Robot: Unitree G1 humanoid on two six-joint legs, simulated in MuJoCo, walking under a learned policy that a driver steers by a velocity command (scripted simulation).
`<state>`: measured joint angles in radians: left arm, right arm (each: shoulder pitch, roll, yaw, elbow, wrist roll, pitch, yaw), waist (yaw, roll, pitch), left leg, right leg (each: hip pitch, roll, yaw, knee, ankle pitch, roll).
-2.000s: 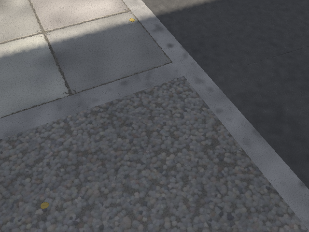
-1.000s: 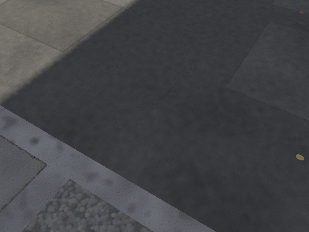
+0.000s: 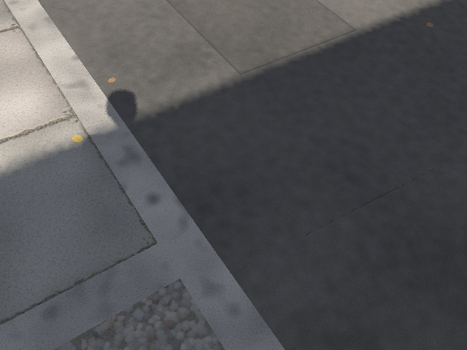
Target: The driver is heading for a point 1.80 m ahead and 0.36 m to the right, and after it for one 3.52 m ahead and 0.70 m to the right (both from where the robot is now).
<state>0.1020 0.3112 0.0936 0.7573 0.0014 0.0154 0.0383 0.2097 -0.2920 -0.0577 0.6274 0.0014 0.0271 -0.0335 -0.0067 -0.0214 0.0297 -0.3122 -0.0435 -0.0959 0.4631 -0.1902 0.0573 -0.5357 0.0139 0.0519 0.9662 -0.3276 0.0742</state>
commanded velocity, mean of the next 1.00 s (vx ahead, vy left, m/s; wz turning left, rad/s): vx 0.00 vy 0.00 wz -0.27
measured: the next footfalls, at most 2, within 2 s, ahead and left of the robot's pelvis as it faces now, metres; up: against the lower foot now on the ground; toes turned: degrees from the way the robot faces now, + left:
right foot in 0.16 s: +0.05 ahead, -0.16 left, +0.00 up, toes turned +1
right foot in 0.70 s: +0.00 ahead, -0.18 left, +0.00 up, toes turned -19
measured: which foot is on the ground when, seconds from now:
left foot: down 0.00-0.70, up 0.72-1.00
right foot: up 0.00-0.14, down 0.16-0.42, up 0.44-0.68, down 0.70-1.00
